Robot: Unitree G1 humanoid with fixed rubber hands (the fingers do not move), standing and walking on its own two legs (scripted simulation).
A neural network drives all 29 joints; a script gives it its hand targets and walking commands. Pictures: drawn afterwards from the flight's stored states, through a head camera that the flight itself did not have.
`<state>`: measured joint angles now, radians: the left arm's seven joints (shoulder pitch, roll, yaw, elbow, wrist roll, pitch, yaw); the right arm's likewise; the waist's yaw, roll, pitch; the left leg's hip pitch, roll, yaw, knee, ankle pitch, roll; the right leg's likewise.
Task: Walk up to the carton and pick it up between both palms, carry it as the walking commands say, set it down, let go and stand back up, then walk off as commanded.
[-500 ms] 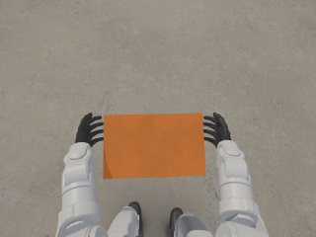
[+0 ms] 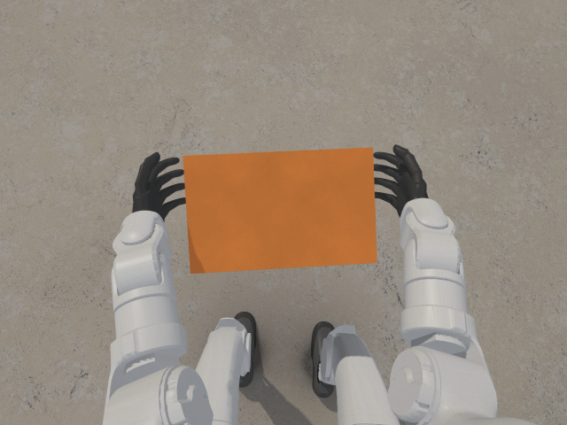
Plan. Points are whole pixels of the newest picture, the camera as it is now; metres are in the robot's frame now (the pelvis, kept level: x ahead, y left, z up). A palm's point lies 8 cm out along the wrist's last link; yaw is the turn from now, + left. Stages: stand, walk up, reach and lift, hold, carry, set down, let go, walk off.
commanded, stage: set down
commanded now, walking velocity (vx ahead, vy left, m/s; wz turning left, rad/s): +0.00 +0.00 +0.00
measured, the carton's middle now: (279, 208) +0.42 +0.02 -0.17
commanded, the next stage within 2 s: none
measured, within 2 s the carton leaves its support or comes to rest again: neither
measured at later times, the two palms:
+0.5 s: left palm (171, 209) +0.41 +0.20 -0.15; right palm (387, 197) +0.44 -0.16 -0.16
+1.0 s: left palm (181, 212) +0.42 +0.21 -0.24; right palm (367, 198) +0.47 -0.15 -0.25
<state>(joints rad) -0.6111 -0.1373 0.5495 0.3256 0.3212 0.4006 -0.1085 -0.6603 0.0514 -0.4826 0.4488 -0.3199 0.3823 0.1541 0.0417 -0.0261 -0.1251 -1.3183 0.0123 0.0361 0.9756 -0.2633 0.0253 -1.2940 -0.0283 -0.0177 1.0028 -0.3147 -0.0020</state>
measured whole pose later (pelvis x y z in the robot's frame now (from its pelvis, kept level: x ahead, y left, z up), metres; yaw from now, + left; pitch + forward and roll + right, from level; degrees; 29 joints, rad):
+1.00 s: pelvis -0.03 -0.01 -0.15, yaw -1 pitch +49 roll -1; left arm -0.91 0.04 0.53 0.51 0.19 0.37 -0.07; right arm -0.98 -0.08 -0.41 0.63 -0.18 0.36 0.01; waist 0.08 -0.04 -0.20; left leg -2.03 0.04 -0.01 1.58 -0.41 0.00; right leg -2.00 -0.01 -0.04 1.61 -0.47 -0.02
